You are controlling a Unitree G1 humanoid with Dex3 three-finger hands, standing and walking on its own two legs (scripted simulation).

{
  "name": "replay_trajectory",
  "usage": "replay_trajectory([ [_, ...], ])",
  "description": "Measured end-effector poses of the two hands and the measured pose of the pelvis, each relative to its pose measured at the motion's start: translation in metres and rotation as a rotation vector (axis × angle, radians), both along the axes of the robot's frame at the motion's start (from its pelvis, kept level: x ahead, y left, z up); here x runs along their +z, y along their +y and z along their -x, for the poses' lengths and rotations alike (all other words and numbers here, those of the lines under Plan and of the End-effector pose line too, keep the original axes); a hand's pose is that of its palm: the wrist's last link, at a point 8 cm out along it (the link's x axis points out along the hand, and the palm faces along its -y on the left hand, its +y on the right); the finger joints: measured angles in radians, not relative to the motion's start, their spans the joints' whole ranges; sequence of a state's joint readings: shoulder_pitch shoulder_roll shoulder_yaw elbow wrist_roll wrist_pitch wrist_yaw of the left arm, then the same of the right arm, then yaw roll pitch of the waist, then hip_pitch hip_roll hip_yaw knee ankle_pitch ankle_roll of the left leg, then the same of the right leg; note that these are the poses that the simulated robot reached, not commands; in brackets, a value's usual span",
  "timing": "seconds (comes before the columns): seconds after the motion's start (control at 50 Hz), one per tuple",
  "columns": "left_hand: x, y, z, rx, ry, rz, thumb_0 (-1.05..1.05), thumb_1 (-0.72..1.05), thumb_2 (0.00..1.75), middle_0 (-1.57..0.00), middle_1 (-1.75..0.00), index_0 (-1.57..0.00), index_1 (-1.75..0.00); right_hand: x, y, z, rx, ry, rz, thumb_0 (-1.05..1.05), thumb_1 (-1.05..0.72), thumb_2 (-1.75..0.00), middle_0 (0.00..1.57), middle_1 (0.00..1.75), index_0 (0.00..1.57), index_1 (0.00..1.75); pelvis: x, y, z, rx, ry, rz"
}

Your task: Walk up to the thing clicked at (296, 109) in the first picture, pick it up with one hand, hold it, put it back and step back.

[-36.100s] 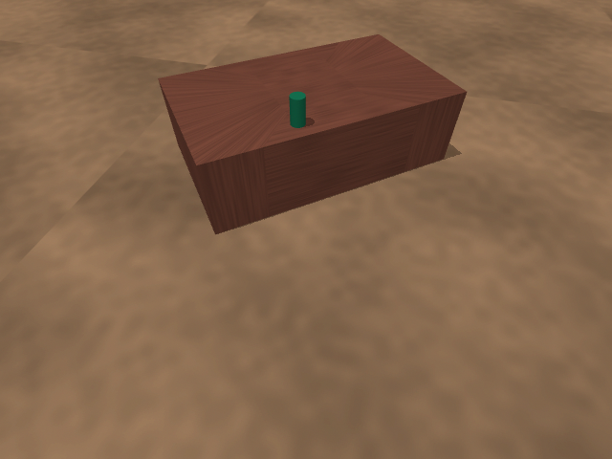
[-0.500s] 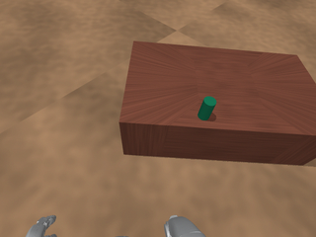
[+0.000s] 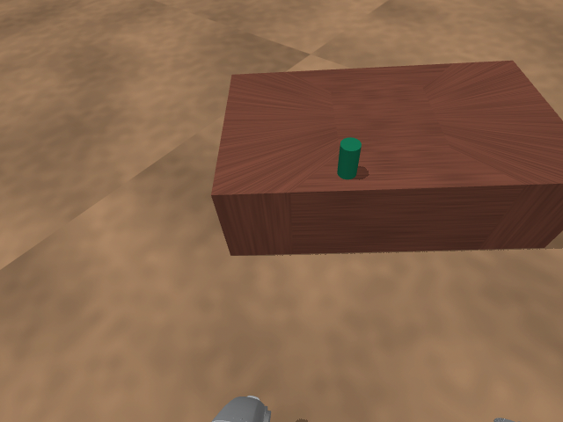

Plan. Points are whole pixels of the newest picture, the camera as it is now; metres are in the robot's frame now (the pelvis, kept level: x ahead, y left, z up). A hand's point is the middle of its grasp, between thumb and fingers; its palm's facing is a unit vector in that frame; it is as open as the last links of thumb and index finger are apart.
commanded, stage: step back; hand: right
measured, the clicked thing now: (348, 159) +0.92 -0.17 -0.31
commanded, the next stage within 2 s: stand in 1.42 s
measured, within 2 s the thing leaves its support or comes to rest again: neither
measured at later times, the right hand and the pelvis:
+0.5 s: hand out of the picture -0.01 -0.32 -0.15, palm faces -0.07 +0.90 -0.43, open 7.4 cm; pelvis -0.16 -0.05 -0.01, yaw +2 degrees
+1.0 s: hand out of the picture -0.10 -0.30 -0.15, palm faces -0.08 +0.94 -0.34, open 7.4 cm; pelvis -0.17 -0.04 +0.00, yaw +5 degrees
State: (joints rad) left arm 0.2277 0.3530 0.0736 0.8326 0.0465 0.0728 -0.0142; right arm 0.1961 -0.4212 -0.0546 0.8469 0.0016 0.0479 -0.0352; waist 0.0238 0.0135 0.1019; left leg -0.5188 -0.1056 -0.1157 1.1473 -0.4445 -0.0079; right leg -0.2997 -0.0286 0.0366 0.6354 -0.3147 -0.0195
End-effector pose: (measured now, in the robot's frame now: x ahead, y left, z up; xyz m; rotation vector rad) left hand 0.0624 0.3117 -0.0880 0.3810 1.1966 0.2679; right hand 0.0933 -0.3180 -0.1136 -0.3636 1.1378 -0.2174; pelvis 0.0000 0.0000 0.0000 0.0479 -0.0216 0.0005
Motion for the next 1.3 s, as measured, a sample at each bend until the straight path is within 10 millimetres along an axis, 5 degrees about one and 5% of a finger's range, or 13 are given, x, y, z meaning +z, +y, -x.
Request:
replay_trajectory([
  [0.2, -0.022, 0.001, 0.017, -0.002, -0.161, 0.007, 0.0, 0.9, 0.9, -0.21, -0.3, -0.2, -0.3, -0.011, 0.007, 0.089, 0.073, 0.14, 0.026, 0.0, -0.9, -0.89, 0.21, 0.3, 0.2, 0.3, -0.017, -0.01, 0.074, 0.094, -0.012, -0.006],
  [0.28, -0.026, -0.015, 0.05, 0.017, -0.125, 0.059, 0.0, 0.9, 0.9, -0.21, -0.3, -0.2, -0.3, 0.002, 0.004, 0.109, 0.089, 0.118, 0.031, 0.01, -0.9, -0.89, 0.21, 0.3, 0.2, 0.3, -0.009, -0.015, 0.097, 0.101, -0.019, 0.042],
  [0.4, -0.027, -0.034, 0.109, 0.03, -0.075, 0.081, 0.0, 0.9, 0.9, -0.21, -0.3, -0.2, -0.3, 0.019, -0.019, 0.112, 0.103, 0.011, 0.056, 0.01, -0.9, -0.89, 0.21, 0.3, 0.2, 0.3, -0.004, -0.034, 0.129, 0.068, 0.004, 0.057],
  [0.5, -0.032, -0.051, 0.164, 0.026, -0.017, 0.041, 0.0, 0.9, 0.9, -0.21, -0.3, -0.2, -0.3, 0.008, -0.046, 0.114, 0.09, -0.078, 0.04, 0.0, -0.9, -0.89, 0.21, 0.3, 0.2, 0.3, -0.014, -0.053, 0.157, 0.031, -0.019, 0.083],
  [0.58, -0.023, -0.061, 0.206, 0.052, 0.02, 0.027, 0.01, 0.9, 0.9, -0.21, -0.3, -0.21, -0.3, 0.004, -0.051, 0.134, 0.066, -0.059, 0.0, 0.0, -0.9, -0.89, 0.21, 0.3, 0.2, 0.3, -0.008, -0.06, 0.165, 0.018, -0.024, 0.059],
  [0.68, -0.012, -0.054, 0.228, 0.087, 0.021, 0.0, 0.01, 0.9, 0.9, -0.21, -0.3, -0.21, -0.3, -0.005, -0.05, 0.162, 0.064, 0.015, -0.028, 0.0, -0.9, -0.89, 0.21, 0.3, 0.2, 0.3, -0.004, -0.058, 0.172, 0.053, -0.014, 0.044],
  [0.86, -0.015, -0.021, 0.231, 0.104, 0.039, -0.01, 0.01, 0.9, 0.9, -0.21, -0.3, -0.2, -0.3, -0.007, -0.02, 0.186, 0.077, 0.078, -0.048, 0.01, -0.9, -0.89, 0.21, 0.3, 0.2, 0.3, -0.004, -0.038, 0.178, 0.078, -0.012, 0.016],
  [1.0, -0.01, -0.023, 0.191, 0.056, -0.015, 0.009, 0.01, 0.9, 0.9, -0.21, -0.3, -0.2, -0.3, 0.002, -0.024, 0.193, 0.041, 0.085, -0.045, 0.0, -0.9, -0.89, 0.21, 0.3, 0.2, 0.3, 0.003, -0.044, 0.166, 0.082, -0.012, 0.042],
  [1.18, -0.012, -0.049, 0.154, 0.063, -0.1, 0.024, 0.0, 0.9, 0.9, -0.21, -0.3, -0.2, -0.3, -0.011, -0.036, 0.159, 0.048, 0.096, -0.032, 0.01, -0.9, -0.89, 0.21, 0.3, 0.2, 0.3, -0.004, -0.052, 0.146, 0.098, -0.023, 0.046],
  [1.3, -0.017, -0.04, 0.138, 0.074, -0.105, 0.048, 0.0, 0.9, 0.9, -0.21, -0.3, -0.21, -0.3, -0.01, -0.025, 0.138, 0.085, 0.097, -0.016, 0.0, -0.9, -0.89, 0.2, 0.3, 0.2, 0.3, -0.005, -0.038, 0.136, 0.125, -0.006, 0.046],
])
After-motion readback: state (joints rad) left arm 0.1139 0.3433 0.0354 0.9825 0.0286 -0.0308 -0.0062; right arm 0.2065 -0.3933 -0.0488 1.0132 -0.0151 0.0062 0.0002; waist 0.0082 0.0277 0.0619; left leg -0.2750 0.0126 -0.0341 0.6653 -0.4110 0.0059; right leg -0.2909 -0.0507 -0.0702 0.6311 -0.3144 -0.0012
